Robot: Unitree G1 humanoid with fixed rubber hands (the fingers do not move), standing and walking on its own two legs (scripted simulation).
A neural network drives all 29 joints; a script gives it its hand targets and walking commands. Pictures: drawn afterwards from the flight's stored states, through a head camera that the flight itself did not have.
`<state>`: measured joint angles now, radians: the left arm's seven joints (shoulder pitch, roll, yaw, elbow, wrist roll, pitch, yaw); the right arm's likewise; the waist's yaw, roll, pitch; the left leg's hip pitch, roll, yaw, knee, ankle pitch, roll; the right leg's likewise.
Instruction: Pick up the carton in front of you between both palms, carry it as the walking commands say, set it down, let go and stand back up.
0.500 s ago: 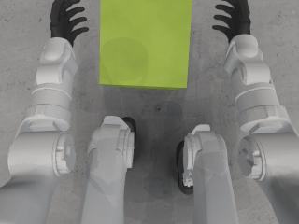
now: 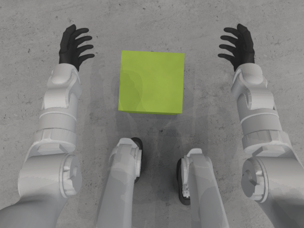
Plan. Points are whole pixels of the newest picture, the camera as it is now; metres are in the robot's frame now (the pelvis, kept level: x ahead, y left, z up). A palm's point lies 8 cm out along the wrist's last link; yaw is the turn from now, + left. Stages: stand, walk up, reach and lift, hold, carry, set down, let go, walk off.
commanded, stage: set down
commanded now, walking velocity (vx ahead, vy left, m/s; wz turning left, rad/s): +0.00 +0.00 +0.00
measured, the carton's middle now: (151, 88) +0.48 +0.07 -0.41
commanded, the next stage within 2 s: let go in 0.26 s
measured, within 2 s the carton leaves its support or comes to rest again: neither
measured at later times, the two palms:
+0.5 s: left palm (29, 63) +0.43 +0.26 +0.02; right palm (289, 66) +0.46 -0.16 +0.03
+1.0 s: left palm out of the picture +0.27 +0.24 +0.15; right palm out of the picture +0.31 -0.21 +0.15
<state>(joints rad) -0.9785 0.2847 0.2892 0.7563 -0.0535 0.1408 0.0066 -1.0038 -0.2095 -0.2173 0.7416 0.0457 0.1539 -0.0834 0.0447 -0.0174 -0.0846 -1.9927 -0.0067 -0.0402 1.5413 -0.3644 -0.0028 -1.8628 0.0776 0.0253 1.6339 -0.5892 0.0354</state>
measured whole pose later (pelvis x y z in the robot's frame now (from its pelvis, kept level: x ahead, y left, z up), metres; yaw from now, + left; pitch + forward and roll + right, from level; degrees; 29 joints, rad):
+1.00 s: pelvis +0.10 +0.00 +0.23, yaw +4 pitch +11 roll +0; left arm 0.14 0.20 0.07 0.45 0.00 -0.01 -0.05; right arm 0.10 -0.18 -0.09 0.50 -0.01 -0.02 0.05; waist 0.02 -0.01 0.01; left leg -0.52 -0.02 -0.03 0.50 -0.18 0.00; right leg -0.39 0.01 0.06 0.53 -0.34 0.00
